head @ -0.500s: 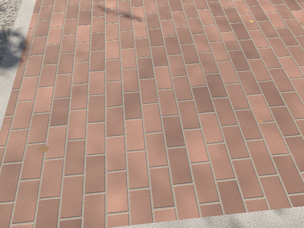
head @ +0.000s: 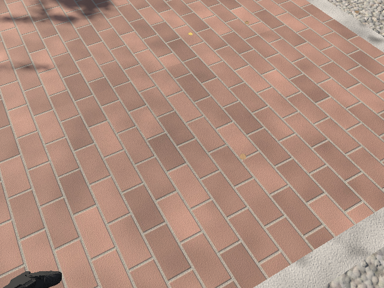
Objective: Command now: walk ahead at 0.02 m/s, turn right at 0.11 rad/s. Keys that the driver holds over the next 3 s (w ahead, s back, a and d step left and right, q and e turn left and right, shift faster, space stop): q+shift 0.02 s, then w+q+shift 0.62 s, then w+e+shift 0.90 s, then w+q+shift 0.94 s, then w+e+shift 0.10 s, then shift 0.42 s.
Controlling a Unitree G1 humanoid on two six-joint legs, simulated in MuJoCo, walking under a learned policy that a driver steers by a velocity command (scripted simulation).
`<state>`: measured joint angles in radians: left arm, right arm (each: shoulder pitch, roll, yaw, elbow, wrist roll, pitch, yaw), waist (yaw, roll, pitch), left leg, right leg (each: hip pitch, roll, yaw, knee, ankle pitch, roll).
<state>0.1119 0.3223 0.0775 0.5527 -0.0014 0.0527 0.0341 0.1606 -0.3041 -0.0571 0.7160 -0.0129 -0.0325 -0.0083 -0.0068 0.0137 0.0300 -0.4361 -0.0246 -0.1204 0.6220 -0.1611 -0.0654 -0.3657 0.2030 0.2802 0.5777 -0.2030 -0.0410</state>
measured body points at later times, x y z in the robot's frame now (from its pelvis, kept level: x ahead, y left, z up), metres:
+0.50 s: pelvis +0.14 +0.06 +0.00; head +0.16 +0.06 +0.45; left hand +0.09 +0.35 -0.10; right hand +0.40 -0.15 -0.07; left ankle +0.18 +0.20 -0.65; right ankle +0.04 -0.11 -0.73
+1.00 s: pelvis +0.48 +0.31 +0.00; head +0.50 +0.31 +0.45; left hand +0.49 +0.59 -0.12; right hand +0.60 +0.07 -0.13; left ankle +0.33 +0.27 -0.73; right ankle +0.72 +0.28 -0.65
